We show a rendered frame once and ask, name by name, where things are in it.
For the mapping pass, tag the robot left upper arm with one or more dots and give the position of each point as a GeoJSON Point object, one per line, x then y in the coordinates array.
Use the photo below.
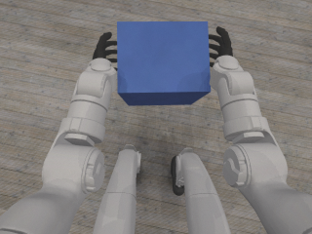
{"type": "Point", "coordinates": [70, 173]}

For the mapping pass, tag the left robot thigh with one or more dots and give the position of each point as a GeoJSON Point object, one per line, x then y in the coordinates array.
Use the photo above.
{"type": "Point", "coordinates": [118, 207]}

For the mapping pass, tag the robot left hand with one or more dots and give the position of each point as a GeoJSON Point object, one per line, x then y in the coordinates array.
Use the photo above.
{"type": "Point", "coordinates": [101, 53]}

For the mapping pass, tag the robot right hand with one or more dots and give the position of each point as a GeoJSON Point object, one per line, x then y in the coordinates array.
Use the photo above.
{"type": "Point", "coordinates": [224, 48]}

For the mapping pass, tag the left robot forearm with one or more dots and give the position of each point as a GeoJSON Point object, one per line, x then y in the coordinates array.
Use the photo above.
{"type": "Point", "coordinates": [84, 123]}

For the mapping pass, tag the right robot forearm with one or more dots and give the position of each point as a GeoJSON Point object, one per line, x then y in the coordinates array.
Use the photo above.
{"type": "Point", "coordinates": [243, 122]}

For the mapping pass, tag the right robot foot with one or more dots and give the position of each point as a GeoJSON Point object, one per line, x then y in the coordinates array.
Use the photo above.
{"type": "Point", "coordinates": [178, 190]}

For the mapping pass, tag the robot right upper arm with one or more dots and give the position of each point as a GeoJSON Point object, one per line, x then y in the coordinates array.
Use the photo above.
{"type": "Point", "coordinates": [259, 171]}

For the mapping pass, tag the carton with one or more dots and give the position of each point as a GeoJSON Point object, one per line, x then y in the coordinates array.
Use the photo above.
{"type": "Point", "coordinates": [163, 62]}

